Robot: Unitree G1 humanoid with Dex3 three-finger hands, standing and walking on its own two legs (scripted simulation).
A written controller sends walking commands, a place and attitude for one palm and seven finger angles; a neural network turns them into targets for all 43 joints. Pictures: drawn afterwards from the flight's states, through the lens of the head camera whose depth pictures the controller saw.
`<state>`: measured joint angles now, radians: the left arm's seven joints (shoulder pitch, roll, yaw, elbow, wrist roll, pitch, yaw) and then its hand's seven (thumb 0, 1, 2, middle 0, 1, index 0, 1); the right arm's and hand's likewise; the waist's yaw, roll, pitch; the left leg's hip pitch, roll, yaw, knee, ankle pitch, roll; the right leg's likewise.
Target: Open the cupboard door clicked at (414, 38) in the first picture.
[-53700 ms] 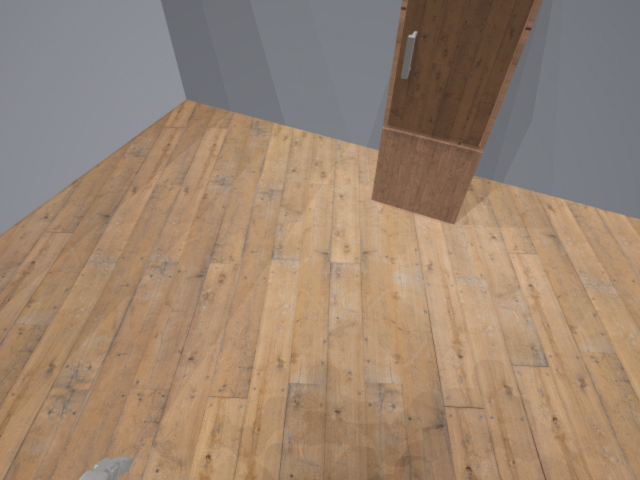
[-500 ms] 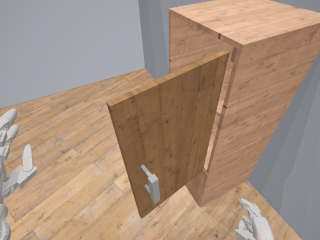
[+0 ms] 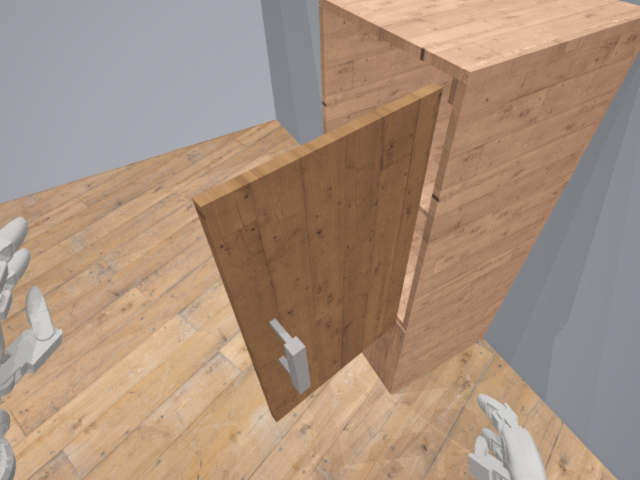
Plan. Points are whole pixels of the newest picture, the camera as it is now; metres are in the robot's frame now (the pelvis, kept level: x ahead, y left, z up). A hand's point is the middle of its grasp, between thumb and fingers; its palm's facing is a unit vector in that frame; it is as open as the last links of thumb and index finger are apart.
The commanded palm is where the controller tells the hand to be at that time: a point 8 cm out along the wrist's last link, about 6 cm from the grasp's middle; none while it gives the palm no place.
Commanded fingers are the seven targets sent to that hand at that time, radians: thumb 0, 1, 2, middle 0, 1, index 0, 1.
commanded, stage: step back with the hand held close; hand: left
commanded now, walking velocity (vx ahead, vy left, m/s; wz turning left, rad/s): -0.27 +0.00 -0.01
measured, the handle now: (289, 356) +0.31 +0.09 -0.07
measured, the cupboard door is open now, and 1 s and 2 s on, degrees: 100 100 100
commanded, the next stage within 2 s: stop stepping back and stand still in 1.10 s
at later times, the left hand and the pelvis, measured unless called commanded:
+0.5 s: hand out of the picture +0.13 +0.30 +0.15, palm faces +0.41 -0.75 -0.53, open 7.4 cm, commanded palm +0.07 +0.33 +0.17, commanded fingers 0.00 0.90 0.90 -0.20 -0.30 -0.20 -0.30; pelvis -0.07 +0.03 -0.01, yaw -1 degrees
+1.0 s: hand out of the picture +0.03 +0.29 +0.15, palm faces +0.47 -0.73 -0.49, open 7.4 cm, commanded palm -0.03 +0.32 +0.17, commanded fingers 0.00 0.90 0.90 -0.20 -0.30 -0.20 -0.30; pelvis -0.16 +0.01 -0.02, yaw +3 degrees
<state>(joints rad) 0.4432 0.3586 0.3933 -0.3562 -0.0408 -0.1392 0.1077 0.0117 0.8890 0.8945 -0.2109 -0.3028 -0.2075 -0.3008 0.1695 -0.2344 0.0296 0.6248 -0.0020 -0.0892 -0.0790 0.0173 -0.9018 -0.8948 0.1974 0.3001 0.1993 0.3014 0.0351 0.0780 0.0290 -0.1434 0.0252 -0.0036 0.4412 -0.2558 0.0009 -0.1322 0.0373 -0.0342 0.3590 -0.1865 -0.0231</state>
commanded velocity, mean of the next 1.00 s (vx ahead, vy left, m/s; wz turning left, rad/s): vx -0.32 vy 0.00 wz -0.01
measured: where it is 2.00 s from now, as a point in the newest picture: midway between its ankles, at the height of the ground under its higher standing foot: outside the picture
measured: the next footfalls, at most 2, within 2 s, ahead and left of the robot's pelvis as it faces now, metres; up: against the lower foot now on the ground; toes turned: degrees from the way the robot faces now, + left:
right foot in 0.88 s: -0.12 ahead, -0.09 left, +0.00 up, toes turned +8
left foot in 1.12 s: -0.15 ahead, +0.11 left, +0.00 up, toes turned +3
